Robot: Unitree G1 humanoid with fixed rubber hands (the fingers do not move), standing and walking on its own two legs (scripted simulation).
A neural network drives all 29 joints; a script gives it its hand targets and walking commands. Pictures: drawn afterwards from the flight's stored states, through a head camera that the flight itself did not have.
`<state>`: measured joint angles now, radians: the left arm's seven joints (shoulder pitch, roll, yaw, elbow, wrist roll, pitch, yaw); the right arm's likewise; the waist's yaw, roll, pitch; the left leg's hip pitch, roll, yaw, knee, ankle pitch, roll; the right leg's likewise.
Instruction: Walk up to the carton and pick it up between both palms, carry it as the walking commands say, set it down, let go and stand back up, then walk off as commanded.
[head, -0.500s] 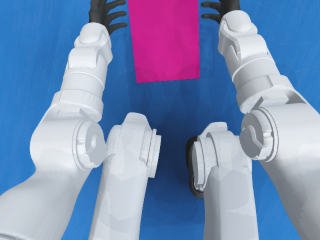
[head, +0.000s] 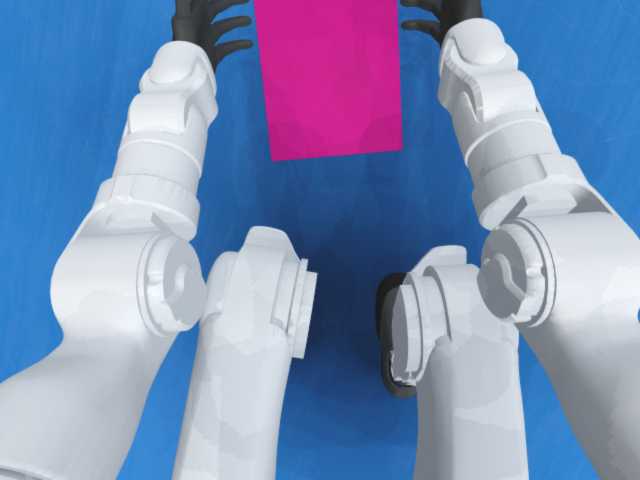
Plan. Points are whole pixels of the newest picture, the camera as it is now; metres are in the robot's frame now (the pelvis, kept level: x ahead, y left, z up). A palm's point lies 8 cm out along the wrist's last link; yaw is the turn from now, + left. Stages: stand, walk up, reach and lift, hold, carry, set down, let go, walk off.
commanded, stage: set down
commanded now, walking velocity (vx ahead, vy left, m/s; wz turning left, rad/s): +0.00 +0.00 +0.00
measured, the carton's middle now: (328, 40) +0.54 +0.05 -0.29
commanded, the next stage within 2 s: none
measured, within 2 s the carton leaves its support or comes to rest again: neither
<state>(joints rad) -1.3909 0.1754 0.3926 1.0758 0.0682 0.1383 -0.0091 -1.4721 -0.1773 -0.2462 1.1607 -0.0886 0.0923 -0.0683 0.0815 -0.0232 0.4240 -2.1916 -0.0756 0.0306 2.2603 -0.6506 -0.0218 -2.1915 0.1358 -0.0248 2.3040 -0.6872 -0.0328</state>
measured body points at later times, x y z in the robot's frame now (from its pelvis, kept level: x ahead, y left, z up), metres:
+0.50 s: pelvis -0.01 +0.00 -0.01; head +0.36 +0.00 +0.25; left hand +0.51 +0.18 -0.19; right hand +0.54 -0.08 -0.20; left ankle +0.10 +0.11 -0.32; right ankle +0.09 -0.09 -0.32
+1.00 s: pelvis -0.02 +0.01 -0.01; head +0.35 +0.01 +0.24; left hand +0.51 +0.22 -0.19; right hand +0.55 -0.11 -0.19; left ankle +0.10 +0.11 -0.32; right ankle +0.09 -0.09 -0.32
